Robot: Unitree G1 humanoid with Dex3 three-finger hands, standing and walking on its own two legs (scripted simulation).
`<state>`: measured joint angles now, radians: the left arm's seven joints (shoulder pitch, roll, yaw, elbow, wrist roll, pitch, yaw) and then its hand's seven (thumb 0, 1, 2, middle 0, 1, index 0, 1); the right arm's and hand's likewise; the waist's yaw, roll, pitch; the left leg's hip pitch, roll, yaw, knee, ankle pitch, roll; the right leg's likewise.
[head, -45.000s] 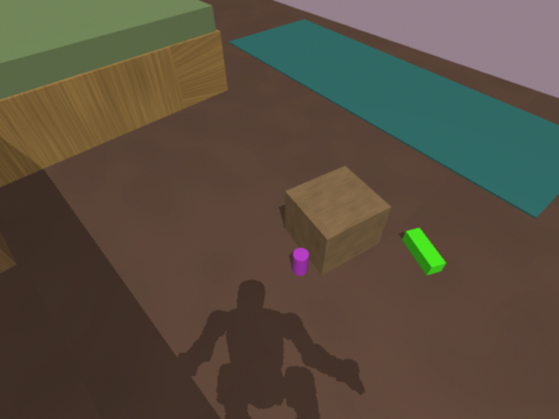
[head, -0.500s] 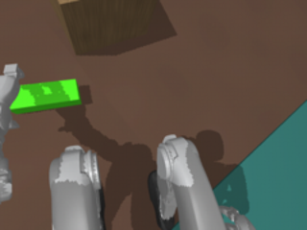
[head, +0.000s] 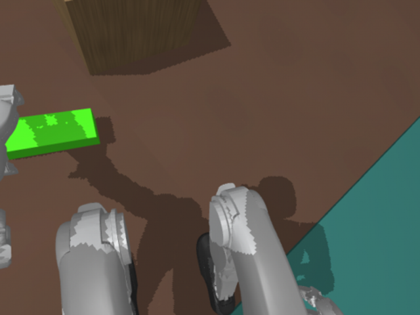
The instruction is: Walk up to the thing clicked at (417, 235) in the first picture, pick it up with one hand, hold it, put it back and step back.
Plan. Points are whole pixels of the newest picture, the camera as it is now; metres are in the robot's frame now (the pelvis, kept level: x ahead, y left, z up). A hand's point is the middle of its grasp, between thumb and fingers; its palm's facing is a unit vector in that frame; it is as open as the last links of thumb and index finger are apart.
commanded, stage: rise first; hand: left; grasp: from above
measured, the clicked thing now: (49, 133) +0.49 +0.29 -0.30
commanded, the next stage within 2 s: approach in 0.78 s
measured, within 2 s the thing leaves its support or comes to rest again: neither
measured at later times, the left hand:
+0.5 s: hand (1, 139) +0.45 +0.34 -0.19, palm faces -0.45 -0.09 -0.89, open 14.2 cm
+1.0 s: hand (3, 137) +0.45 +0.33 -0.18, palm faces -0.46 -0.08 -0.89, open 14.2 cm
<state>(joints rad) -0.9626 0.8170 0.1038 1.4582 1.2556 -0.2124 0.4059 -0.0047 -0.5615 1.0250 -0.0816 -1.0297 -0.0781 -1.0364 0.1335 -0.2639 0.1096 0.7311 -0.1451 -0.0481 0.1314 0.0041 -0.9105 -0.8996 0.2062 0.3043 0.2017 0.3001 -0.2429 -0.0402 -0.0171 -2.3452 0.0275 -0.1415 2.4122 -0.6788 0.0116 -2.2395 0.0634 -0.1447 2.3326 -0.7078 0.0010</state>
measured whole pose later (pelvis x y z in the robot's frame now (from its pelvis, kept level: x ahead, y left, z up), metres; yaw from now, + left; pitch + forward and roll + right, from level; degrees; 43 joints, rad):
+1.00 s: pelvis +0.00 +0.00 +0.00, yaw +0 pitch +33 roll -10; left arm -0.98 0.84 0.07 1.45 1.24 -0.20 0.37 0.00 -0.56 1.03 -0.09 -1.03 -0.08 -1.04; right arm 0.14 -0.27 0.13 0.71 -0.14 -0.06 0.14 0.00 -0.91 -0.90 0.21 0.30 0.20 0.30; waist -0.26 -0.04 -0.01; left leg -2.35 0.03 -0.15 2.42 -0.66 0.01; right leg -2.24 0.07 -0.15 2.33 -0.69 0.01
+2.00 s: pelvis +0.00 +0.00 -0.01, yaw -2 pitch +32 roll -11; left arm -1.09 0.86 0.05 1.60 1.28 -0.18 0.46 -0.01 -0.54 1.07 -0.09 -1.04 -0.08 -1.05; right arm 0.12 -0.30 0.19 0.66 -0.18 -0.10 0.16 0.00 -0.90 -0.89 0.20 0.30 0.20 0.30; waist -0.33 -0.08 0.04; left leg -2.36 0.03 -0.17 2.45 -0.68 0.01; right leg -2.25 0.07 -0.17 2.35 -0.69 0.00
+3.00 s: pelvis +0.00 +0.01 -0.02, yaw -6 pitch +29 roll -14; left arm -1.11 1.02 0.10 1.74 1.26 -0.17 0.58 -0.01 -0.54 1.03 -0.08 -1.00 -0.07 -1.01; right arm 0.11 -0.32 0.31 0.64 -0.23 -0.22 0.23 0.00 -0.90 -0.90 0.20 0.30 0.20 0.30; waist -0.40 -0.15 0.16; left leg -2.36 0.04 -0.24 2.52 -0.70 0.01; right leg -2.23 0.10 -0.22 2.37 -0.68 0.02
